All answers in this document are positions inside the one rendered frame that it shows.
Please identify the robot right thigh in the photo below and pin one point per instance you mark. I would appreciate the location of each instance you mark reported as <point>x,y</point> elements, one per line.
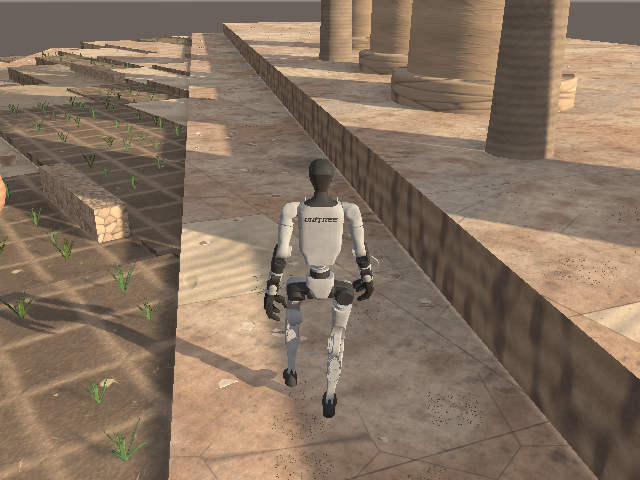
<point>342,304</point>

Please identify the left robot hand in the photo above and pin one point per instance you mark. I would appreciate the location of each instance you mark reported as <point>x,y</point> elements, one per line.
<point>269,306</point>

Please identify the left robot forearm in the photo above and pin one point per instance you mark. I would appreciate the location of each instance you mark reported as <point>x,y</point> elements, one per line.
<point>275,274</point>

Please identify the right robot forearm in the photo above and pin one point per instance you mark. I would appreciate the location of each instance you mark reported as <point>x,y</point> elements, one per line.
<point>365,266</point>

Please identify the robot left upper arm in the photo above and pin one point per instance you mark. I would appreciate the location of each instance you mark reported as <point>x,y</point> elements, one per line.
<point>285,228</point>

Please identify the robot right foot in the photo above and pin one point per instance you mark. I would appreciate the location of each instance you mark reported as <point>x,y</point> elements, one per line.
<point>329,409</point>

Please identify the right robot hand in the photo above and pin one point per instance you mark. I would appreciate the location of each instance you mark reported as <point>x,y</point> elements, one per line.
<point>368,286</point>

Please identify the robot right upper arm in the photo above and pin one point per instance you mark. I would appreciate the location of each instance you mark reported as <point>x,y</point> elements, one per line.
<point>352,213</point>

